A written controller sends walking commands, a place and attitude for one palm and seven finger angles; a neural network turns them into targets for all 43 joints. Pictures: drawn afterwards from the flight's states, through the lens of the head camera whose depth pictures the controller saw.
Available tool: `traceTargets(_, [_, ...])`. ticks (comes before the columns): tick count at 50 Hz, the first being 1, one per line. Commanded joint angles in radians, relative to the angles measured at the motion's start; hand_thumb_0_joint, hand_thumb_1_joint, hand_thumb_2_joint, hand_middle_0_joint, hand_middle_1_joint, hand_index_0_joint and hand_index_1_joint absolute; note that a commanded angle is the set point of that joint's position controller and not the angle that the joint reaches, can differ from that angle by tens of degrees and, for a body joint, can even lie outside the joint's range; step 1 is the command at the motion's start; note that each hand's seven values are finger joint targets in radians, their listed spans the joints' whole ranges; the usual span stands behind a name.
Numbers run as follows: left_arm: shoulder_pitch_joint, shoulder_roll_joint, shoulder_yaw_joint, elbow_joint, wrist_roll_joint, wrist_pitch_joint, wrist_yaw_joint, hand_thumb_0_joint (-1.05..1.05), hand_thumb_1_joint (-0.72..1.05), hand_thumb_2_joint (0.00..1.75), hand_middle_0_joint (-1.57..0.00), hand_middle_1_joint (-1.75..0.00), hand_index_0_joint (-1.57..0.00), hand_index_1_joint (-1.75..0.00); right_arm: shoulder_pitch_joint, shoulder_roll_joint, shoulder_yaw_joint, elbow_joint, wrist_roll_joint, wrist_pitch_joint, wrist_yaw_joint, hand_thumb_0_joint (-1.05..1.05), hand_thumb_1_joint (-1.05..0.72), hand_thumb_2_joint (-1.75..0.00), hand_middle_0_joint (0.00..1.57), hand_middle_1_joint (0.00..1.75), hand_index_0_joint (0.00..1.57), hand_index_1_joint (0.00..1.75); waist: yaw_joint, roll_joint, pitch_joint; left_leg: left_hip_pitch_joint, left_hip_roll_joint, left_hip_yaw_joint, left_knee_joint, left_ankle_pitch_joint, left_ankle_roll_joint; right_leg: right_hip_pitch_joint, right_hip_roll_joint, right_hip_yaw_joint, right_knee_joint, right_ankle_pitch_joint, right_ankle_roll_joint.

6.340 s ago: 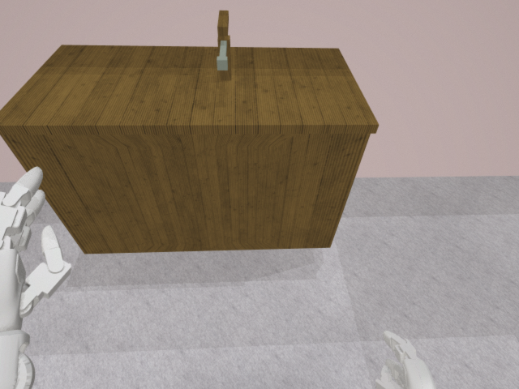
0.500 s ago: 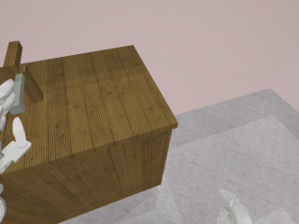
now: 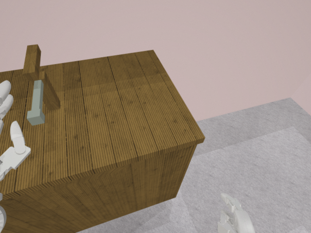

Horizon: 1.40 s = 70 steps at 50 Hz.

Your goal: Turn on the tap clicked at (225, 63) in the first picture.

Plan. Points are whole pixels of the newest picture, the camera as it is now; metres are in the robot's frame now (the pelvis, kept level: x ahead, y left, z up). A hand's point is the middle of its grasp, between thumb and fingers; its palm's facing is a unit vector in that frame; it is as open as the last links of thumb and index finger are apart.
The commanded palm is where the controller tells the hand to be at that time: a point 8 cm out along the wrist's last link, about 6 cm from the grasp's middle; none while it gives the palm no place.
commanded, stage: come to a stop and stand still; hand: left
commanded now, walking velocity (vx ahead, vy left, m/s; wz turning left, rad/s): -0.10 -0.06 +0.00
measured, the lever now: (36, 117) +0.35 +0.32 +0.10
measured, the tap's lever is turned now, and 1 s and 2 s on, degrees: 0 0 0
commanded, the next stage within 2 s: look again from close up in 0.96 s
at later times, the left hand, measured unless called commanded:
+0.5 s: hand (14, 155) +0.21 +0.25 +0.19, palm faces +0.37 -0.85 -0.37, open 7.4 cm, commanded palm +0.14 +0.28 +0.19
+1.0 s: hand out of the picture +0.17 +0.29 +0.17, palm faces +0.40 -0.85 -0.35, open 7.4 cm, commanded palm +0.11 +0.31 +0.19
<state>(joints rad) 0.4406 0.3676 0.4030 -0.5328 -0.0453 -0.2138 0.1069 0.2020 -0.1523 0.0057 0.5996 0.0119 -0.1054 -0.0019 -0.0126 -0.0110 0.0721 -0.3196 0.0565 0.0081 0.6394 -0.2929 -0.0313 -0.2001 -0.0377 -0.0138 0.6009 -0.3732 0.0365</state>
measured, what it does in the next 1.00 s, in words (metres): shifts its weight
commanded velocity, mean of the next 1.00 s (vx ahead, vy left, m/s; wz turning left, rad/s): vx -0.01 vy -0.02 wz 0.00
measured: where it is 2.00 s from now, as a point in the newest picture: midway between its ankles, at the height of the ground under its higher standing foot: outside the picture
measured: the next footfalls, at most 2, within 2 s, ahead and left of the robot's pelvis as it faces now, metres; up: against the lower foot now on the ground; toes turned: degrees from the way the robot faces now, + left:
none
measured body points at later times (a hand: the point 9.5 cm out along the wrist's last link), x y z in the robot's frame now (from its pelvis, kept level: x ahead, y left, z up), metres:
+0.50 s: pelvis -0.03 +0.01 +0.01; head -0.01 +0.02 +0.46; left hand +0.18 +0.30 +0.20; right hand +0.15 -0.24 -0.05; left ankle +0.03 +0.14 -0.73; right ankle -0.03 -0.14 -0.73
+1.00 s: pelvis -0.05 +0.03 +0.01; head -0.03 +0.06 +0.46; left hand +0.14 +0.33 +0.19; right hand +0.13 -0.18 -0.06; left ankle +0.03 +0.14 -0.73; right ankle -0.03 -0.14 -0.73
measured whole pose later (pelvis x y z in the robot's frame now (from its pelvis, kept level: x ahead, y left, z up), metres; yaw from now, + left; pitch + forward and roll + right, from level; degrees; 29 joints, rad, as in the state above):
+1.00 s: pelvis -0.05 +0.03 +0.01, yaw +1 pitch -3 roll -2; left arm 0.37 0.34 0.36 -0.41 -0.01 -0.24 0.09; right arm 0.21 -0.16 0.02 0.62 -0.01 -0.18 0.00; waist 0.03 -0.02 0.08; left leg -0.30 0.03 0.01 0.50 -0.15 0.02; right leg -0.16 -0.02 0.04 0.41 -0.21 0.05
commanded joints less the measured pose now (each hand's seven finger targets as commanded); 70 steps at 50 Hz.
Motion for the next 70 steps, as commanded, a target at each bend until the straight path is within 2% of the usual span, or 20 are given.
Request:
traceTargets(1, [-0.084,0.175,0.098,-0.186,-0.001,-0.037,0.021,0.00,0.90,0.90,-0.20,-0.30,-0.20,-0.30,-0.082,-0.157,-0.051,-0.156,0.007,-0.052,-0.026,0.00,-0.90,-0.90,0.20,0.30,0.20,0.30,0.015,0.168,-0.185,0.163,0.048,-0.055,-0.193,0.445,0.058,0.014,0.044,-0.036,-0.060,0.321,-0.020])
traceTargets(5, [-0.126,0.163,0.074,-0.173,0.000,-0.015,0.018,0.00,0.90,0.90,-0.20,-0.30,-0.20,-0.30,-0.081,-0.154,-0.051,-0.165,0.006,-0.056,-0.026,0.00,-0.90,-0.90,0.20,0.30,0.20,0.30,0.023,0.151,-0.178,0.177,0.080,-0.054,-0.218,0.468,0.061,0.043,0.049,-0.038,-0.130,0.258,-0.021])
traceTargets(14, [-0.045,0.153,0.068,-0.192,-0.009,0.005,0.025,0.00,0.90,0.90,-0.20,-0.30,-0.20,-0.30,-0.095,-0.152,-0.052,-0.182,0.008,-0.024,-0.029,0.00,-0.90,-0.90,0.20,0.30,0.20,0.30,0.022,0.083,-0.203,0.134,0.004,0.022,-0.224,0.228,0.035,0.104,0.027,-0.010,-0.232,0.349,-0.030])
traceTargets(15, [-1.021,0.924,0.627,-0.391,0.132,-0.107,0.001,0.00,0.90,0.90,-0.20,-0.30,-0.20,-0.30,-0.009,-0.191,-0.085,-0.150,-0.063,-0.081,-0.037,0.00,-0.90,-0.90,0.20,0.30,0.20,0.30,0.086,-0.072,-0.061,0.035,0.031,0.039,-0.088,0.330,0.037,-0.075,-0.055,0.092,-0.323,0.481,-0.053])
traceTargets(16, [-0.439,0.317,0.221,0.179,0.048,-0.065,-0.032,0.00,0.90,0.90,-0.20,-0.30,-0.20,-0.30,-0.043,-0.079,-0.043,-0.084,-0.033,-0.086,-0.041,0.00,-0.90,-0.90,0.20,0.30,0.20,0.30,0.035,-0.119,-0.211,0.147,-0.048,0.039,-0.163,0.365,0.038,0.031,-0.076,0.106,-0.207,0.640,-0.115])
traceTargets(17, [-0.218,0.216,0.146,0.167,0.028,-0.057,-0.043,0.00,0.90,0.90,-0.20,-0.30,-0.20,-0.30,0.000,-0.181,-0.090,-0.170,-0.014,-0.102,-0.037,0.00,-0.90,-0.90,0.20,0.30,0.20,0.30,0.071,0.006,-0.236,0.230,-0.022,0.071,-0.134,0.438,0.029,0.031,-0.044,0.143,-0.200,0.724,-0.072])
traceTargets(18, [-0.147,0.075,0.006,0.094,-0.001,-0.056,-0.045,0.00,0.90,0.90,-0.20,-0.30,-0.20,-0.30,-0.031,-0.170,-0.085,-0.173,0.009,-0.101,-0.015,0.00,-0.90,-0.90,0.20,0.30,0.20,0.30,0.053,0.172,-0.298,0.275,-0.003,0.069,-0.142,0.530,0.046,0.071,-0.042,0.070,-0.131,0.671,-0.064])
traceTargets(20, [-0.123,0.131,0.007,-0.086,-0.003,-0.063,-0.025,0.00,0.90,0.90,-0.20,-0.30,-0.20,-0.30,-0.053,-0.176,-0.079,-0.196,0.007,-0.100,0.004,0.00,-0.90,-0.90,0.20,0.30,0.20,0.30,0.060,0.135,-0.285,0.241,0.021,0.029,-0.149,0.521,0.055,0.075,-0.023,0.034,-0.159,0.480,-0.043])
traceTargets(22, [-0.063,0.143,0.008,-0.102,-0.006,-0.054,-0.012,0.00,0.90,0.90,-0.20,-0.30,-0.20,-0.30,-0.070,-0.172,-0.071,-0.203,0.006,-0.098,0.002,0.00,-0.90,-0.90,0.20,0.30,0.20,0.30,0.059,0.005,-0.222,0.177,0.003,0.020,-0.161,0.342,0.045,0.043,-0.022,0.045,-0.213,0.360,-0.043])
traceTargets(24, [-0.043,0.173,0.049,-0.103,-0.009,-0.054,0.007,0.00,0.90,0.90,-0.20,-0.30,-0.20,-0.30,-0.082,-0.174,-0.065,-0.201,0.005,-0.090,-0.011,0.00,-0.90,-0.90,0.20,0.30,0.20,0.30,0.047,-0.040,-0.177,0.139,-0.008,0.015,-0.186,0.188,0.041,0.007,-0.024,0.033,-0.240,0.231,-0.046])
traceTargets(27, [-0.109,0.223,0.108,-0.095,-0.012,-0.072,0.013,0.00,0.90,0.90,-0.20,-0.30,-0.20,-0.30,-0.098,-0.168,-0.056,-0.201,0.001,-0.087,-0.037,0.00,-0.90,-0.90,0.20,0.30,0.20,0.30,0.035,-0.046,-0.062,0.098,-0.027,0.003,-0.216,-0.038,0.038,-0.116,-0.025,0.066,-0.322,-0.041,-0.054])
traceTargets(28, [-0.150,0.270,0.146,-0.131,-0.009,-0.080,0.019,0.00,0.90,0.90,-0.20,-0.30,-0.20,-0.30,-0.113,-0.169,-0.053,-0.194,0.003,-0.083,-0.047,0.00,-0.90,-0.90,0.20,0.30,0.20,0.30,0.033,0.000,-0.049,0.110,-0.017,0.001,-0.235,-0.066,0.041,-0.136,-0.018,0.059,-0.322,-0.076,-0.052])
traceTargets(29, [-0.161,0.231,0.121,-0.100,-0.006,-0.085,0.018,0.00,0.90,0.90,-0.20,-0.30,-0.20,-0.30,-0.096,-0.170,-0.053,-0.190,-0.003,-0.084,-0.051,0.00,-0.90,-0.90,0.20,0.30,0.20,0.30,0.027,0.018,-0.041,0.077,-0.009,-0.016,-0.260,-0.117,0.049,-0.116,-0.012,0.046,-0.308,-0.101,-0.052])
traceTargets(33, [-0.225,0.197,0.084,-0.134,0.009,-0.106,0.011,0.00,0.90,0.90,-0.20,-0.30,-0.20,-0.30,-0.095,-0.169,-0.049,-0.179,0.004,-0.114,-0.046,0.00,-0.90,-0.90,0.20,0.30,0.20,0.30,0.037,0.156,-0.069,0.026,0.028,-0.044,-0.352,-0.242,0.066,-0.009,0.038,0.011,-0.216,-0.032,-0.039])
traceTargets(35, [-0.204,0.159,0.056,-0.112,0.021,-0.106,0.010,0.00,0.90,0.90,-0.20,-0.30,-0.20,-0.30,-0.079,-0.171,-0.050,-0.172,0.000,-0.128,-0.036,0.00,-0.90,-0.90,0.20,0.30,0.20,0.30,0.044,0.138,-0.098,-0.018,0.032,-0.059,-0.350,-0.271,0.075,0.056,0.042,0.016,-0.193,0.000,-0.041])
traceTargets(41, [-0.166,0.130,0.024,-0.087,0.033,-0.098,0.001,0.00,0.90,0.90,-0.20,-0.30,-0.20,-0.30,-0.071,-0.170,-0.049,-0.141,-0.007,-0.142,-0.016,0.00,-0.90,-0.90,0.20,0.30,0.20,0.30,0.035,0.068,-0.069,0.041,0.000,-0.049,-0.306,-0.218,0.052,-0.032,0.041,0.050,-0.287,-0.028,-0.042])
traceTargets(48, [-0.183,0.172,0.080,-0.116,0.031,-0.092,0.003,0.00,0.90,0.90,-0.20,-0.30,-0.20,-0.30,-0.087,-0.157,-0.043,-0.140,-0.004,-0.132,-0.017,0.00,-0.90,-0.90,0.20,0.30,0.20,0.30,0.037,0.087,-0.107,0.085,0.008,-0.058,-0.319,-0.176,0.055,-0.003,0.048,0.045,-0.276,0.042,-0.038])
traceTargets(55, [-0.165,0.127,0.038,-0.154,0.026,-0.082,0.005,0.00,0.90,0.90,-0.20,-0.30,-0.20,-0.30,-0.085,-0.158,-0.047,-0.146,0.000,-0.125,-0.013,0.00,-0.90,-0.90,0.20,0.30,0.20,0.30,0.036,0.119,-0.138,0.111,0.012,-0.058,-0.302,-0.057,0.055,0.033,0.046,0.034,-0.242,0.161,-0.036])
traceTargets(63, [-0.121,0.152,0.067,-0.143,0.021,-0.061,0.015,0.00,0.90,0.90,-0.20,-0.30,-0.20,-0.30,-0.093,-0.156,-0.052,-0.149,0.009,-0.099,-0.014,0.00,-0.90,-0.90,0.20,0.30,0.20,0.30,0.036,0.089,-0.153,0.150,0.007,-0.033,-0.257,0.097,0.053,0.038,0.032,0.031,-0.238,0.253,-0.035])
traceTargets(70, [-0.110,0.141,0.055,-0.155,0.013,-0.055,0.017,0.00,0.90,0.90,-0.20,-0.30,-0.20,-0.30,-0.092,-0.156,-0.055,-0.161,0.011,-0.079,-0.018,0.00,-0.90,-0.90,0.20,0.30,0.20,0.30,0.034,0.083,-0.146,0.135,0.006,-0.034,-0.248,0.092,0.056,0.047,0.023,0.031,-0.236,0.253,-0.037])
